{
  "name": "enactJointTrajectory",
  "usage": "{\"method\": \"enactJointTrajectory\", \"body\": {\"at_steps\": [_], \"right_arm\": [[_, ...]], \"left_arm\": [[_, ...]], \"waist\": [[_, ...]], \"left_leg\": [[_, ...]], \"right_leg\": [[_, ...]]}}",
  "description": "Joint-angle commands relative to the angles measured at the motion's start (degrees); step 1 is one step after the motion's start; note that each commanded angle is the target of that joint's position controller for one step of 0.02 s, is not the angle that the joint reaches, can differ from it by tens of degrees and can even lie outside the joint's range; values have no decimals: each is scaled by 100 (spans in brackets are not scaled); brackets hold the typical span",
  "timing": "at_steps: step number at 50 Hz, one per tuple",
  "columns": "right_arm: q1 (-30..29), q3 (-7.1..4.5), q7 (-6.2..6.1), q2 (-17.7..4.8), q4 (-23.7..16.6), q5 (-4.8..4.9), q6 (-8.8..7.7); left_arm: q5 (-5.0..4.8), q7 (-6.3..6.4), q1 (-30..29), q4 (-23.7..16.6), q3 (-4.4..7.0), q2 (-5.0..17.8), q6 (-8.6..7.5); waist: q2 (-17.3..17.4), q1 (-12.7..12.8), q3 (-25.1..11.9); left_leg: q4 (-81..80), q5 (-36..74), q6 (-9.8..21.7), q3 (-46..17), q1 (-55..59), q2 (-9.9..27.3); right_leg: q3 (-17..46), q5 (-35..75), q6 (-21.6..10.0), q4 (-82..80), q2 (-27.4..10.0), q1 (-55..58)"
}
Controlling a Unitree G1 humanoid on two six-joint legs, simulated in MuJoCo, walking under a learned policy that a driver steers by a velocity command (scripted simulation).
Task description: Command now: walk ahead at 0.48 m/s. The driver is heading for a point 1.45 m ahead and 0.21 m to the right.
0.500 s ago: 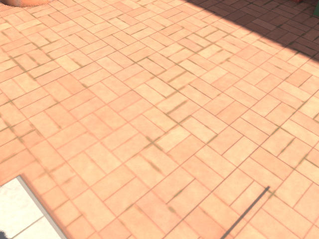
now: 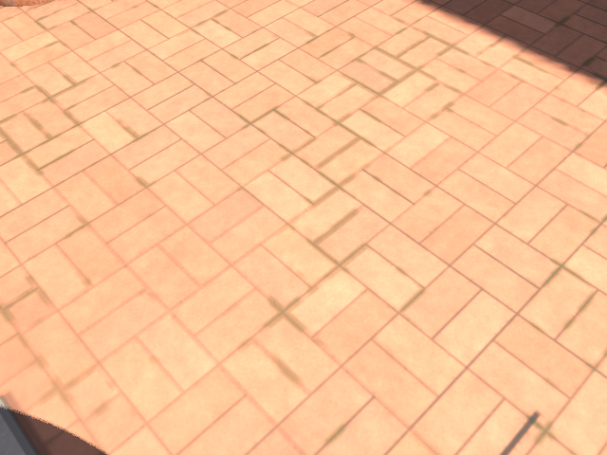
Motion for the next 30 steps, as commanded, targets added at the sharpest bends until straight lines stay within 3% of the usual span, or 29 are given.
{"method": "enactJointTrajectory", "body": {"at_steps": [1,3,6,7,10,13,16,18,19,20,21,22,23,24,25,26,28,30], "right_arm": [[268,-52,86,-285,-281,-97,42],[196,-38,140,-242,-272,-132,134],[-512,-32,183,-251,-447,-168,201],[-746,-25,172,-256,-497,-155,203],[-1212,82,149,-47,-578,-91,143],[-1617,160,114,36,-595,-51,104],[-1485,147,34,-94,-480,-65,59],[-770,73,-51,-292,-181,-90,-22],[-234,44,-93,-331,4,-130,-118],[353,-25,-149,-631,167,-208,-186],[557,-120,-166,-989,244,-211,-122],[447,-44,-128,-623,159,116,-63],[-88,-13,-139,-517,82,166,-18],[-601,68,-167,-248,16,131,24],[-811,133,-206,-66,36,114,41],[-875,153,-241,-33,100,98,61],[-902,145,-229,-102,192,1,77],[-780,115,-201,-236,298,-42,88]], "left_arm": [[-87,6,441,-64,87,385,-182],[-104,-6,697,95,91,410,-262],[-124,-11,1148,342,86,448,-282],[-127,-3,1272,408,57,406,-277],[-130,26,1473,566,-3,383,-265],[-136,82,1774,764,-43,413,-239],[-83,159,1788,913,-66,406,-180],[-79,218,1651,962,-49,462,-154],[-129,221,1545,984,-34,532,-140],[-201,227,1531,856,-54,498,-166],[-420,213,2538,920,-190,-205,-110],[-345,241,2477,1114,-78,225,32],[-190,225,1982,1032,-21,341,104],[-56,200,1582,970,-29,275,132],[5,179,1398,972,-26,191,194],[55,163,1467,1011,-39,99,283],[31,173,1701,1203,-102,-133,424],[-6,228,1538,1248,-120,-141,504]], "waist": [[-464,-27,-240],[-422,-63,-164],[-385,65,179],[-350,109,271],[-387,175,191],[-506,372,72],[-631,297,0],[-645,3,-230],[-487,-303,-407],[-157,-447,-956],[1131,-19,-1897],[395,-118,-2322],[135,17,-1562],[60,141,-906],[39,281,-486],[181,425,-362],[295,541,-420],[401,448,-477]], "left_leg": [[144,433,17,-113,-1258,455],[8,582,-11,-11,-1318,465],[-511,1086,-99,152,-2083,595],[-776,1234,-149,230,-2229,577],[-1977,1728,-230,520,-1781,322],[-2859,2187,-138,738,-1288,34],[-3239,1934,49,677,-895,-167],[-3669,1671,241,607,-208,-372],[-4396,2430,351,512,483,-286],[-4090,4704,536,-167,1784,534],[-3547,7653,1673,-1774,3402,2289],[-3811,7405,2102,-2333,3208,2396],[-4299,6125,1962,-1868,2378,2111],[-4702,4971,1694,-1558,1619,1840],[-4987,4418,1423,-1172,944,1592],[-5161,3939,1195,-871,421,1333],[-5240,3350,995,-497,45,1040],[-5316,2384,941,-496,60,988]], "right_leg": [[1966,39,-583,-2123,-1434,1099],[1677,638,-620,-2256,-1324,1020],[1334,1119,-639,-2480,-1246,1266],[1189,1880,-606,-2424,-1202,1377],[554,4258,-344,-1982,-936,1488],[409,4755,-161,-1754,-888,1790],[518,5135,-147,-1274,-1041,2213],[637,5526,-99,-486,-1072,2431],[540,5024,-26,278,-928,2326],[481,3288,62,1331,-703,1536],[244,-1634,268,3290,106,184],[877,-2610,296,3869,323,-101],[1040,-2252,327,3933,130,-276],[1018,-1941,345,3646,-16,-320],[1035,-1742,401,3210,-179,-103],[957,-1568,462,2799,-243,326],[733,-1502,526,2135,-169,820],[632,-1511,539,1449,-163,883]]}}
